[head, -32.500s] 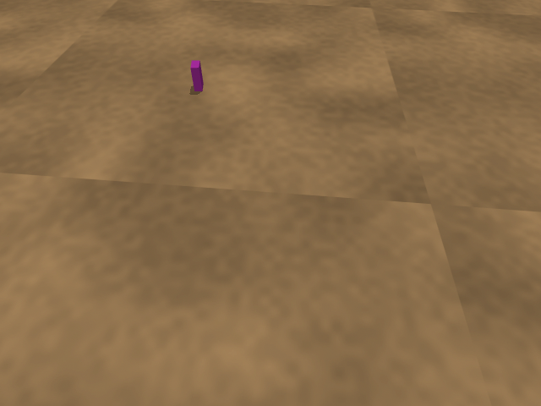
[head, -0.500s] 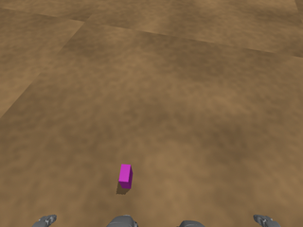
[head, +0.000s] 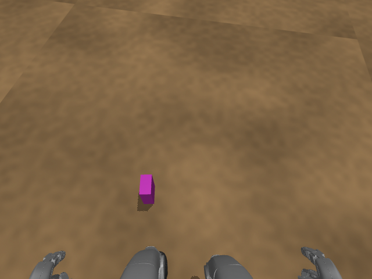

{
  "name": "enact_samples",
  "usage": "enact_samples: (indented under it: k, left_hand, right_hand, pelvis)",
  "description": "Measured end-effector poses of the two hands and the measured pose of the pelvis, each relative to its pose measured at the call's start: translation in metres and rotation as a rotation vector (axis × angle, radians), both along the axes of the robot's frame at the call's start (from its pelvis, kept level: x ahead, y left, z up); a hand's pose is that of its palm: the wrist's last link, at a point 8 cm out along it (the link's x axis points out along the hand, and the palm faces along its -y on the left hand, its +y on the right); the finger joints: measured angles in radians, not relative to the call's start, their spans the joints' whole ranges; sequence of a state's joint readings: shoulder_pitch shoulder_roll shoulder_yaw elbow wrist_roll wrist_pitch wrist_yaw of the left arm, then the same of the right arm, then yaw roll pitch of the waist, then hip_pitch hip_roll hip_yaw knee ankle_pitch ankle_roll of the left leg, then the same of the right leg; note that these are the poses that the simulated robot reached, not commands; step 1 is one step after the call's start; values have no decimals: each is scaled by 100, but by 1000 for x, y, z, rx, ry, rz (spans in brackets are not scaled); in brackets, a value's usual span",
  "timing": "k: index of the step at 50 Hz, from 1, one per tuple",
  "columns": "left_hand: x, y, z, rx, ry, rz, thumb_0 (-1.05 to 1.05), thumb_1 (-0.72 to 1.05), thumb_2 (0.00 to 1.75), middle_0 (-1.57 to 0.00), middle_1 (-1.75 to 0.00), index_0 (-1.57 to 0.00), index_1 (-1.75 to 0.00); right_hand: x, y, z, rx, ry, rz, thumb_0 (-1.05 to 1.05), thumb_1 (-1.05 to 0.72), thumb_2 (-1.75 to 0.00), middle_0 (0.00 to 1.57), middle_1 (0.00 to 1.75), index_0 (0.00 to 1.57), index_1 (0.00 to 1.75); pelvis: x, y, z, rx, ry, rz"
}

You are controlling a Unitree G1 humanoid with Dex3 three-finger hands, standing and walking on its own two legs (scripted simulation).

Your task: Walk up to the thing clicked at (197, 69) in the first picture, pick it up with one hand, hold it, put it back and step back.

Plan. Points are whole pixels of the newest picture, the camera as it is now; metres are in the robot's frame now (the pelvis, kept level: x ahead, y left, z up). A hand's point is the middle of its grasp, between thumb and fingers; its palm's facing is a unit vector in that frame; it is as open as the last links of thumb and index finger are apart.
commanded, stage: step back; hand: left
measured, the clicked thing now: (147, 189) +0.49 +0.17 -0.67
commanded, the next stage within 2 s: none
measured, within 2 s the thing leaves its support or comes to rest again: neither
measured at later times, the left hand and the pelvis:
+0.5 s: hand out of the picture -0.02 +0.27 -0.14, palm faces +0.07 -0.92 -0.37, open 7.4 cm; pelvis -0.13 +0.00 +0.01, yaw +4 degrees
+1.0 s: hand out of the picture -0.21 +0.24 -0.13, palm faces +0.05 -0.90 -0.43, open 7.4 cm; pelvis -0.29 -0.03 +0.00, yaw +4 degrees
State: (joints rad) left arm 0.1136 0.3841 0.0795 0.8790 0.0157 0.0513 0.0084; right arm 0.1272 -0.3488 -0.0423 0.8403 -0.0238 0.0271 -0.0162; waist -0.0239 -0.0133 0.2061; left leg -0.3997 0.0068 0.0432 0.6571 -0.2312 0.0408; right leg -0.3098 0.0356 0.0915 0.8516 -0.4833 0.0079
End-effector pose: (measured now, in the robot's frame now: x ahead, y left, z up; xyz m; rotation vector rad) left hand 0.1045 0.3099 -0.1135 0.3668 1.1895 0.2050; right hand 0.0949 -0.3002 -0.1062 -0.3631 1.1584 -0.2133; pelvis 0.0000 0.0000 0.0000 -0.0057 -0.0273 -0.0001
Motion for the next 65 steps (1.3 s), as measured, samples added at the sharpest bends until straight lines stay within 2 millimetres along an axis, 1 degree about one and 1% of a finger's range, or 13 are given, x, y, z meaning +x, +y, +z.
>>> enact_samples:
  k: [4, 8, 13, 20, 26, 31, 35, 38, 43, 48, 54, 59, 65]
  left_hand:
    - [-32, -13, 5, 12, -9, 7, 0, 90, 90, -21, -30, -20, -30]
    - [-64, -20, 19, 12, -10, 33, 0, 90, 90, -21, -30, -20, -30]
    - [-83, -16, 28, 29, -47, 44, 1, 90, 90, -21, -30, -20, -30]
    - [-107, 4, 11, 8, -123, 56, 0, 90, 90, -21, -30, -20, -30]
    - [-146, 4, 9, -11, -87, 79, 1, 90, 90, -21, -30, -20, -30]
    - [-190, -4, 8, -8, -42, 60, 0, 90, 90, -21, -30, -20, -30]
    - [-227, -15, 4, 10, -11, 47, 0, 90, 90, -21, -30, -20, -30]
    - [-259, -28, 5, 22, 4, 50, 0, 90, 90, -21, -30, -20, -30]
    - [-307, -38, 20, 27, 26, 73, 1, 90, 90, -21, -30, -20, -30]
    - [-324, -31, 26, 54, -16, 69, 1, 90, 90, -21, -30, -20, -30]
    - [-340, -15, 11, 41, -99, 78, 1, 90, 90, -21, -30, -20, -30]
    - [-368, -21, 12, 12, -87, 86, 1, 90, 90, -21, -30, -20, -30]
    - [-421, -37, 9, 4, -37, 53, 0, 90, 90, -21, -30, -20, -30]
  right_hand:
    - [-13, -16, -11, 18, -16, -11, 1, -90, -89, 21, 30, 20, 30]
    - [-30, -23, -4, 20, -4, -13, 1, -90, -89, 20, 30, 20, 30]
    - [-56, -27, 3, -6, 23, 21, 1, -90, -89, 20, 30, 20, 30]
    - [-91, -13, 3, -47, 44, 76, 1, -90, -89, 20, 30, 20, 30]
    - [-117, -2, 19, -31, -6, 89, 1, -90, -89, 21, 30, 20, 30]
    - [-132, -8, 23, -30, -74, 91, 1, -90, -89, 21, 30, 20, 30]
    - [-151, -24, 15, -21, -115, 89, 1, -90, -89, 21, 30, 21, 30]
    - [-172, -40, 3, -11, -114, 65, 1, -90, -89, 21, 30, 20, 30]
    - [-219, -49, 4, -1, -50, 37, 1, -90, -89, 20, 30, 20, 30]
    - [-272, -51, 1, -14, 33, 50, 1, -90, -89, 20, 30, 20, 30]
    - [-323, -36, -5, -30, 88, 82, 1, -90, -89, 20, 30, 20, 30]
    - [-350, -29, 10, -18, 48, 90, 1, -90, -89, 21, 30, 20, 30]
    - [-365, -41, 17, -20, -57, 93, 1, -90, -89, 21, 30, 21, 30]
  pelvis:
    - [-21, -12, -5, -23, -14, 7]
    - [-36, -15, 5, 22, -14, 4]
    - [-59, -13, 10, 27, 2, 32]
    - [-102, -2, -3, 30, -18, 74]
    - [-135, -5, 7, -8, -17, 59]
    - [-167, -13, 7, -18, -11, 27]
    - [-197, -26, -2, -9, -9, 4]
    - [-220, -35, -7, -38, -24, 17]
    - [-247, -39, 4, 21, -17, 19]
    - [-278, -37, 6, 26, -2, 53]
    - [-324, -30, -5, 40, -22, 85]
    - [-357, -34, 5, -3, -19, 75]
    - [-400, -46, 5, -8, -7, 28]
